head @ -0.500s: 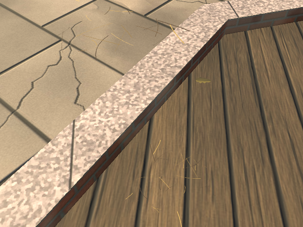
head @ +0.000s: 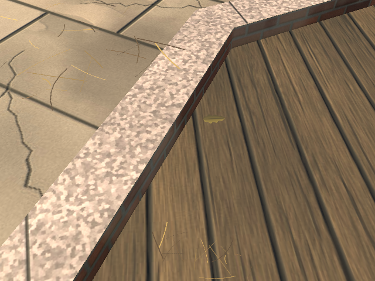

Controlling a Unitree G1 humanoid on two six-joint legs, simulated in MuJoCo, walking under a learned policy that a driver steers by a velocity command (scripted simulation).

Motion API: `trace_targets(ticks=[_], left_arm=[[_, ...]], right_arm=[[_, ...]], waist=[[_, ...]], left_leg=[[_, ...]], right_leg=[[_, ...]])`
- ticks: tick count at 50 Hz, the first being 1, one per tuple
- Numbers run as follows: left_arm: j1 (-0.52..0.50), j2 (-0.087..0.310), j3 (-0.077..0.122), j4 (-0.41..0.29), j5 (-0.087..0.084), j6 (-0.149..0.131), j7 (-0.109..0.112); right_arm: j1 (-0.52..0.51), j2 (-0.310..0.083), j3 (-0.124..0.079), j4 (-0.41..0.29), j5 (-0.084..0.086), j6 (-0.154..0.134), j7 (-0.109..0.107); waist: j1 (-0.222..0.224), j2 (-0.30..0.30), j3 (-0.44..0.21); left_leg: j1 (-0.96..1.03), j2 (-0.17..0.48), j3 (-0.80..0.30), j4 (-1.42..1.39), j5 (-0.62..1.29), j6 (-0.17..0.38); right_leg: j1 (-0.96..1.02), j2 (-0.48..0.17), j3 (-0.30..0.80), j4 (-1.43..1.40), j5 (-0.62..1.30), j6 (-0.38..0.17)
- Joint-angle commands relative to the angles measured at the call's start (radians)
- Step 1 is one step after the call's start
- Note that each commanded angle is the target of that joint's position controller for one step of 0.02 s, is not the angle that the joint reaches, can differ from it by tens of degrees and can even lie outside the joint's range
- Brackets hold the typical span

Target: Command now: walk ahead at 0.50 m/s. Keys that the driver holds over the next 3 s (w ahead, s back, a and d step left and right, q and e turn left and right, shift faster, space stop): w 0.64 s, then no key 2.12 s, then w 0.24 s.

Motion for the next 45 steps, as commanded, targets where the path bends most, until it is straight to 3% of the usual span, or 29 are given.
trace_targets(ticks=[1,3,5,6,7,8,9,10,11,12,13,15,17,20,24,29,31,32,33,34,35,36,37,38,39,40,41,42,45], left_arm=[[-0.063,0.031,-0.001,-0.070,-0.010,-0.005,-0.019],[-0.119,0.055,0.007,-0.100,-0.007,-0.017,-0.033],[-0.089,0.070,0.018,-0.101,-0.004,-0.025,-0.043],[0.002,0.091,0.034,-0.078,-0.002,-0.025,-0.043],[0.197,0.154,0.063,-0.026,-0.001,-0.026,-0.038],[0.375,0.275,0.096,0.007,0.007,-0.021,-0.036],[0.454,0.247,0.089,0.023,-0.001,-0.018,-0.042],[0.366,0.198,0.072,0.008,0.002,-0.021,-0.040],[0.256,0.164,0.059,-0.022,0.003,-0.020,-0.039],[0.164,0.129,0.049,-0.037,0.006,-0.019,-0.045],[0.117,0.094,0.040,-0.041,0.012,-0.023,-0.050],[0.132,0.091,0.043,-0.021,0.018,-0.027,-0.054],[0.185,0.114,0.049,0.007,0.019,-0.029,-0.042],[0.244,0.123,0.050,0.036,0.011,-0.025,-0.023],[0.303,0.140,0.051,0.073,-0.003,-0.023,-0.013],[0.383,0.149,0.056,0.131,-0.005,-0.011,-0.009],[0.383,0.167,0.064,0.141,-0.007,-0.002,-0.003],[0.374,0.175,0.067,0.143,-0.008,0.002,-0.002],[0.353,0.177,0.067,0.141,-0.006,0.006,-0.001],[0.336,0.165,0.062,0.137,-0.004,0.011,0.000],[0.312,0.148,0.052,0.112,0.006,0.007,0.000],[0.401,0.050,0.019,0.101,0.015,-0.011,-0.009],[0.447,0.062,0.020,0.138,0.007,-0.030,-0.017],[0.397,0.130,0.042,0.130,-0.017,-0.034,-0.018],[0.318,0.132,0.041,0.110,-0.021,-0.030,-0.012],[0.270,0.124,0.046,0.100,-0.009,-0.019,-0.001],[0.315,0.064,0.028,0.124,0.072,0.008,-0.009],[0.362,0.025,0.022,0.151,0.083,0.031,-0.016],[0.370,0.017,0.013,0.157,0.046,0.059,-0.017]], right_arm=[[-0.016,-0.151,-0.034,-0.053,0.020,-0.009,-0.011],[0.005,-0.156,-0.039,-0.039,0.016,-0.004,-0.008],[0.007,-0.171,-0.044,-0.030,0.011,0.007,-0.006],[0.004,-0.163,-0.040,-0.031,0.008,0.010,-0.005],[-0.011,-0.134,-0.029,-0.044,-0.001,0.009,-0.004],[0.049,-0.040,0.002,-0.063,-0.006,-0.016,0.001],[0.040,-0.059,0.000,-0.062,-0.004,-0.048,0.014],[-0.031,-0.133,-0.025,-0.076,0.019,-0.061,0.018],[-0.116,-0.144,-0.028,-0.099,0.016,-0.059,0.011],[-0.150,-0.134,-0.034,-0.106,0.001,-0.047,0.002],[-0.138,-0.120,-0.041,-0.099,-0.009,-0.029,-0.006],[-0.105,-0.075,-0.038,-0.087,-0.009,-0.002,-0.005],[-0.144,-0.074,-0.044,-0.098,-0.013,0.005,-0.004],[-0.266,-0.067,-0.044,-0.134,-0.018,0.003,0.001],[-0.412,-0.057,-0.035,-0.170,-0.008,-0.003,0.013],[-0.560,-0.057,-0.019,-0.216,0.003,-0.017,0.036],[-0.567,-0.069,-0.019,-0.227,0.005,-0.030,0.046],[-0.546,-0.081,-0.023,-0.224,0.005,-0.034,0.049],[-0.485,-0.103,-0.034,-0.209,-0.001,-0.038,0.049],[-0.353,-0.138,-0.055,-0.164,-0.011,-0.041,0.046],[-0.186,-0.198,-0.073,-0.121,-0.027,-0.044,0.042],[-0.044,-0.287,-0.092,-0.095,-0.052,-0.033,0.035],[-0.021,-0.225,-0.071,-0.080,-0.034,-0.022,0.036],[-0.113,-0.182,-0.055,-0.099,-0.021,-0.016,0.038],[-0.217,-0.145,-0.042,-0.123,-0.017,-0.015,0.035],[-0.285,-0.116,-0.032,-0.128,-0.017,-0.016,0.035],[-0.238,-0.024,-0.002,-0.089,-0.032,-0.016,0.013],[-0.227,-0.038,0.001,-0.075,-0.044,-0.016,0.006],[-0.250,-0.094,-0.004,-0.061,-0.044,-0.029,0.012]], waist=[[0.030,0.093,0.097],[0.021,0.092,0.108],[0.048,0.100,0.081],[0.094,0.098,0.028],[0.173,0.053,-0.085],[0.203,-0.160,-0.242],[0.217,-0.233,-0.345],[0.193,-0.159,-0.214],[0.159,-0.084,-0.118],[0.116,-0.026,-0.048],[0.073,-0.034,-0.019],[0.042,-0.050,-0.015],[0.039,-0.037,0.002],[0.060,-0.023,0.024],[0.102,-0.034,0.063],[0.151,-0.033,0.123],[0.141,-0.043,0.122],[0.124,-0.052,0.105],[0.086,-0.067,0.069],[0.021,-0.061,-0.012],[-0.042,-0.036,-0.146],[-0.044,0.189,-0.321],[-0.036,0.243,-0.452],[-0.016,0.189,-0.334],[0.011,0.140,-0.211],[0.041,0.080,-0.122],[0.090,0.027,-0.037],[0.105,0.067,-0.032],[0.143,0.172,-0.053]], left_leg=[[-0.095,0.285,-0.192,-0.199,0.188,0.165],[-0.008,0.303,-0.198,-0.160,0.189,0.147],[0.042,0.293,-0.187,-0.081,0.264,0.124],[0.032,0.259,-0.156,0.026,0.395,0.105],[-0.078,0.199,-0.091,0.265,0.456,0.070],[-0.479,0.056,0.023,0.700,0.176,-0.011],[-0.646,0.018,-0.115,0.882,-0.266,-0.013],[-0.749,0.075,-0.151,0.961,-0.223,0.003],[-0.733,0.128,-0.122,0.926,-0.121,0.013],[-0.667,0.159,-0.110,0.848,-0.046,0.008],[-0.590,0.186,-0.115,0.777,-0.012,0.007],[-0.499,0.185,-0.101,0.725,0.058,0.007],[-0.536,0.183,-0.102,0.650,0.152,0.004],[-0.592,0.176,-0.106,0.479,0.286,-0.005],[-0.558,0.145,-0.081,0.281,0.409,-0.012],[-0.575,0.123,-0.054,0.155,0.328,-0.003],[-0.541,0.111,-0.042,0.115,0.252,0.018],[-0.487,0.099,-0.031,0.098,0.216,0.030],[-0.377,0.066,-0.008,0.072,0.204,0.047],[-0.185,0.026,0.023,0.043,0.261,0.071],[0.118,0.125,-0.071,0.099,0.513,0.122],[0.563,0.410,-0.432,0.131,0.779,0.298],[0.583,0.496,-0.634,0.059,0.924,0.364],[0.448,0.453,-0.468,0.058,0.917,0.315],[0.303,0.400,-0.335,0.026,0.901,0.273],[0.158,0.354,-0.268,-0.021,0.851,0.242],[0.021,0.313,-0.189,-0.050,0.881,0.168],[-0.073,0.285,-0.133,-0.063,0.950,0.155],[-0.115,0.253,-0.060,-0.066,1.024,0.158]], right_leg=[[0.125,0.019,-0.017,-0.130,0.062,-0.018],[0.119,0.030,-0.027,-0.182,-0.004,-0.046],[0.205,0.059,-0.062,-0.230,-0.113,-0.078],[0.340,0.086,-0.087,-0.252,-0.137,-0.099],[0.608,0.036,-0.021,-0.238,-0.060,-0.145],[1.034,-0.214,0.360,-0.288,-0.107,-0.297],[1.130,-0.299,0.697,-0.440,-0.212,-0.359],[1.034,-0.287,0.612,-0.460,-0.257,-0.320],[0.874,-0.250,0.464,-0.477,-0.197,-0.282],[0.707,-0.203,0.358,-0.516,-0.119,-0.256],[0.599,-0.163,0.278,-0.551,-0.068,-0.230],[0.508,-0.126,0.189,-0.597,-0.001,-0.229],[0.516,-0.119,0.137,-0.619,0.069,-0.236],[0.564,-0.118,0.100,-0.633,0.089,-0.225],[0.591,-0.099,0.054,-0.647,0.008,-0.201],[0.724,-0.140,0.058,-0.606,0.014,-0.203],[0.771,-0.161,0.063,-0.559,0.093,-0.192],[0.783,-0.166,0.061,-0.527,0.163,-0.183],[0.783,-0.147,0.042,-0.448,0.365,-0.165],[0.764,-0.094,0.005,-0.298,0.551,-0.137],[0.606,-0.040,-0.030,-0.074,0.463,-0.092],[0.191,0.112,-0.087,0.359,-0.035,-0.001],[0.128,0.176,0.086,0.557,-0.629,0.010],[0.080,0.116,0.123,0.608,-0.601,0.003],[0.061,0.062,0.070,0.560,-0.542,0.004],[0.079,0.029,0.033,0.482,-0.482,0.010],[0.201,0.026,0.023,0.326,-0.419,-0.006],[0.310,0.055,-0.015,0.295,-0.384,-0.003],[0.400,0.076,-0.046,0.116,-0.330,-0.009]])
